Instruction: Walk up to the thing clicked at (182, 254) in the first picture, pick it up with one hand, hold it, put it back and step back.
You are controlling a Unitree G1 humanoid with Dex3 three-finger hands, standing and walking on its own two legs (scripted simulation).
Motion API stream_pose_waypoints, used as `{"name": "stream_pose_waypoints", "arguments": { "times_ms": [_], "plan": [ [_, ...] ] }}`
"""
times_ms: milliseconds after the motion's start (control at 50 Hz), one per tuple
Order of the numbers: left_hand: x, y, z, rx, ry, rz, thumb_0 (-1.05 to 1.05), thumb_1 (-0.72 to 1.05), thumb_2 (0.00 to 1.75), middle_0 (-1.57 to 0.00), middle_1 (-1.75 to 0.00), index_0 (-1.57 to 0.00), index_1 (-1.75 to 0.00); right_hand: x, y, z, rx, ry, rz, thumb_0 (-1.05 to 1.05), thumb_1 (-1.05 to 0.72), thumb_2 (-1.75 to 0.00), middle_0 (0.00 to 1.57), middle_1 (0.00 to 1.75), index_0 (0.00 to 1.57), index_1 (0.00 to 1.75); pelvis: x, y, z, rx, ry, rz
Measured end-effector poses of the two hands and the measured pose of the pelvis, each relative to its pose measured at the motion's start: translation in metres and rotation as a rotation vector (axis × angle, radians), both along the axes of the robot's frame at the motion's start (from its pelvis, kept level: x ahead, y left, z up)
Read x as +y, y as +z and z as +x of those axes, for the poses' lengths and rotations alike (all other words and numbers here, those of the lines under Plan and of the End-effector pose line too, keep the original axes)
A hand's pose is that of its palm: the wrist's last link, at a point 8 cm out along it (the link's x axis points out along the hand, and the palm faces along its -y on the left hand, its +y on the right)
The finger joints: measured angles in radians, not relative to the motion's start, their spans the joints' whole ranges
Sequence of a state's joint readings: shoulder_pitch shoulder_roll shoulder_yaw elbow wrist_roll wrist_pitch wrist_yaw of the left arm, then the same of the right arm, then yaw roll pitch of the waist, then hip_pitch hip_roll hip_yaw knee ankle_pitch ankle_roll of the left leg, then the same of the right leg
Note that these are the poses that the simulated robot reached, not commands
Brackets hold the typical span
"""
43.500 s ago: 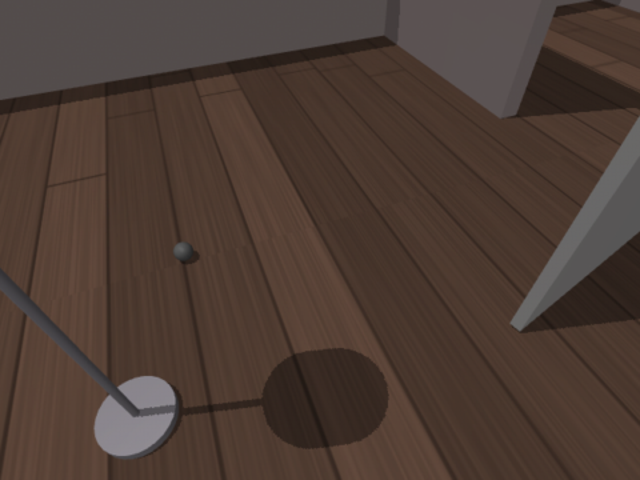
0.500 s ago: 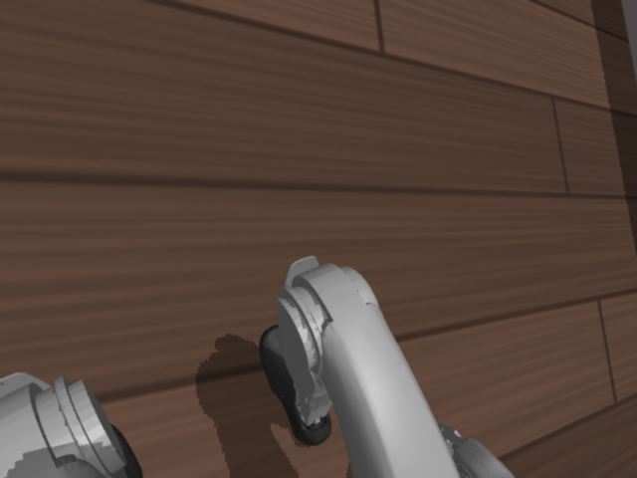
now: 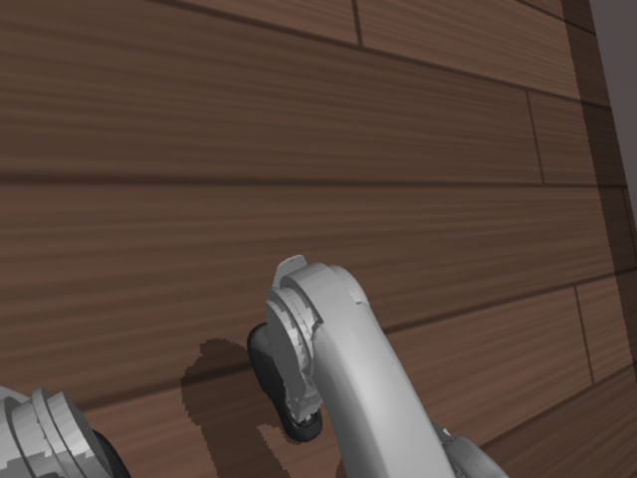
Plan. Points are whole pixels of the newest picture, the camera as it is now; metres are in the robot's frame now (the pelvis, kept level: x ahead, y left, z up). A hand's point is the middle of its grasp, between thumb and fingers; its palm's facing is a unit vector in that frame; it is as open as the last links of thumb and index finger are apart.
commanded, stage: rest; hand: left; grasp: from above
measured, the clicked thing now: out of the picture +0.50 +0.32 -0.26
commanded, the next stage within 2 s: open in 0.14 s
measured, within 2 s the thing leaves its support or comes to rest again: rests again in 0.44 s
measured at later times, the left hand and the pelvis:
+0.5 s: hand out of the picture +0.50 +0.33 -0.24, palm faces -0.43 -0.15 -0.89, open 10.9 cm; pelvis +0.00 +0.00 +0.00, yaw -1 degrees
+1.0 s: hand out of the picture +0.50 +0.33 -0.23, palm faces -0.43 -0.14 -0.89, open 13.9 cm; pelvis +0.00 +0.00 +0.00, yaw -1 degrees
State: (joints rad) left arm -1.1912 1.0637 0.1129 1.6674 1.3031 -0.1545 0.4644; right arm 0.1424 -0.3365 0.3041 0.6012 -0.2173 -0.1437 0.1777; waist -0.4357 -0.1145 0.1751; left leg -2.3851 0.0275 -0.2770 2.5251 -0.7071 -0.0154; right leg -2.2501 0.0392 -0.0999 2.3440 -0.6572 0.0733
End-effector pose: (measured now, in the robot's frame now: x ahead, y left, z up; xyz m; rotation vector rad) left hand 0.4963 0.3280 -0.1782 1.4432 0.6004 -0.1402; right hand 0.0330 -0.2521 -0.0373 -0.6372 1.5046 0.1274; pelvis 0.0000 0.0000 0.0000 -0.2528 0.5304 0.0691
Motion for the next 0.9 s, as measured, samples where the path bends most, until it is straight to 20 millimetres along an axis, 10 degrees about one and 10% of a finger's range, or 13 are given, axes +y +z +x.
{"name": "stream_pose_waypoints", "arguments": {
  "times_ms": [460, 900],
  "plan": [
    [0.005, -0.004, 0.005, -0.007, 0.003, 0.001, 0.00, -0.04, 0.64, -0.55, -0.81, -0.52, -0.74, 0.005, 0.003, -0.003, 0.028, 0.010, -0.001, 0.00, -0.90, -0.90, 0.20, 0.30, 0.20, 0.30, 0.002, 0.000, 0.002, 0.006, -0.006, -0.013],
    [0.001, 0.001, 0.006, -0.006, -0.012, 0.003, 0.00, -0.45, 0.95, -0.13, -1.00, -0.13, -0.99, 0.008, -0.005, -0.009, 0.031, 0.007, 0.016, 0.00, -0.90, -0.90, 0.21, 0.30, 0.20, 0.30, 0.000, -0.002, -0.002, -0.009, -0.012, -0.006]
  ]
}}
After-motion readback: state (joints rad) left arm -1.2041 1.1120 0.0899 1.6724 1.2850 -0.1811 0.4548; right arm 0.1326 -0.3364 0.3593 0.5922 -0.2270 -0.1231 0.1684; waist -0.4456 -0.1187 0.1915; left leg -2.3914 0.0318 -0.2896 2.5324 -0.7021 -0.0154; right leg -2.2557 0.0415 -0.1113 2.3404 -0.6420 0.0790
